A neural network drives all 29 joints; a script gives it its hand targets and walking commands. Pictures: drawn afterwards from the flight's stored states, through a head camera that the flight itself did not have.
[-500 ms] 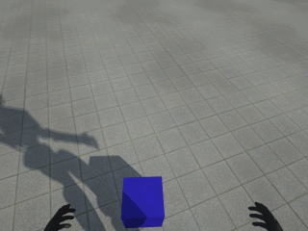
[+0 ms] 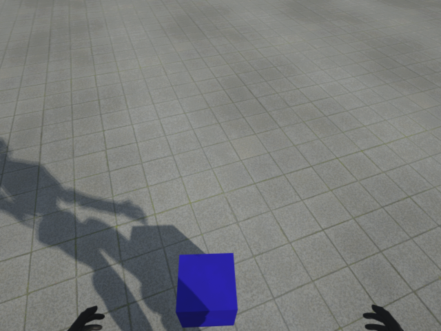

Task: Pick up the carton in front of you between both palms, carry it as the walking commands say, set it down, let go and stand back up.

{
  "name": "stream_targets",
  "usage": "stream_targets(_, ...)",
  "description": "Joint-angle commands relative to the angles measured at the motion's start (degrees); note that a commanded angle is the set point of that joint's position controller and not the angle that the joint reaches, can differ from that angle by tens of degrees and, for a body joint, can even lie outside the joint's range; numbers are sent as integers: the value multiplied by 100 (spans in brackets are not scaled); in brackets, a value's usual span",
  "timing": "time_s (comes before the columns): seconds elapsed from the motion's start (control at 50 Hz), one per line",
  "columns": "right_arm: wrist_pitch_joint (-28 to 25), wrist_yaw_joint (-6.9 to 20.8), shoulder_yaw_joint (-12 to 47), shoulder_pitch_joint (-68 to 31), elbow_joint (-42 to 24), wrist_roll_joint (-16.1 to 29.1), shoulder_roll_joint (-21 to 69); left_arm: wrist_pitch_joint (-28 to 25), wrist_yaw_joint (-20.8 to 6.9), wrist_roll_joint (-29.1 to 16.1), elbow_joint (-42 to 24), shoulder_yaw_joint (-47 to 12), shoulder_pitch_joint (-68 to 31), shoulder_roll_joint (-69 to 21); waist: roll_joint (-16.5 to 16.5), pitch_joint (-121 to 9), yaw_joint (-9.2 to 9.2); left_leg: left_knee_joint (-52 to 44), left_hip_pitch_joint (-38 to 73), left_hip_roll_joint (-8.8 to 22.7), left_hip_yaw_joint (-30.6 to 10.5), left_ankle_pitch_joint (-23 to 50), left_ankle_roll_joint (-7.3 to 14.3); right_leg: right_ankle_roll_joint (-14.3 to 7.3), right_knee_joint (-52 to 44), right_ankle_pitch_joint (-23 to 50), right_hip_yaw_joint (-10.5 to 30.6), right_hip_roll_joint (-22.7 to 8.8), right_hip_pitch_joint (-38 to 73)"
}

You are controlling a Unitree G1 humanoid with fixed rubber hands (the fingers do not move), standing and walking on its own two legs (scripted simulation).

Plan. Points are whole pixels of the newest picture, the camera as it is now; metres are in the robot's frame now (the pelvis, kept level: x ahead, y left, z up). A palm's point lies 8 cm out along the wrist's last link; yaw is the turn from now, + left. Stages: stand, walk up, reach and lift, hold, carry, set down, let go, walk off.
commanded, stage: stand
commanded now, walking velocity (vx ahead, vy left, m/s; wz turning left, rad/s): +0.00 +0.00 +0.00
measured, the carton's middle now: (207, 291) +0.37 +0.07 -0.65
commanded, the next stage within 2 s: none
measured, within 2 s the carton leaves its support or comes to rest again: neither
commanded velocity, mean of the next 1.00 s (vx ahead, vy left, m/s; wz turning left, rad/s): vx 0.00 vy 0.00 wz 0.00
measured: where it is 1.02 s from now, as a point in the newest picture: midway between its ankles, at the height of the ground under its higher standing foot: outside the picture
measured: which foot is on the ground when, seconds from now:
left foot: down 0.00-1.00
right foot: down 0.00-1.00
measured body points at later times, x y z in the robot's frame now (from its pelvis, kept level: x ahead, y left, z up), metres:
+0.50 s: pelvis -0.01 +0.00 +0.00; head -0.01 +0.01 +0.45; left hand +0.09 +0.31 -0.11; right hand +0.10 -0.31 -0.10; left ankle +0.01 +0.11 -0.74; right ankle -0.05 -0.14 -0.74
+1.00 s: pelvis -0.01 +0.00 +0.01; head -0.01 +0.01 +0.46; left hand +0.08 +0.31 -0.12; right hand +0.10 -0.31 -0.10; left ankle +0.01 +0.11 -0.74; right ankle -0.05 -0.14 -0.74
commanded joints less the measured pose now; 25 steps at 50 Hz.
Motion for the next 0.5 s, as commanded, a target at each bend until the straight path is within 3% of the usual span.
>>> stream_targets(0.0, -78, -17, -182, -287, -170, 15, -974, -81, 8, -9, -170, 195, -156, 868, 177, -76, -7, -424, 521, 641, -642, 1018, 45, -129, -476, 1010, 306, -501, -590)
stream_targets(0.48, -83, -4, -115, -377, 395, 71, -1136, -91, -15, -49, 475, 165, -375, 1008, 174, -47, -7, -646, 612, 699, -764, 1090, 68, -143, -730, 1005, 263, -579, -415)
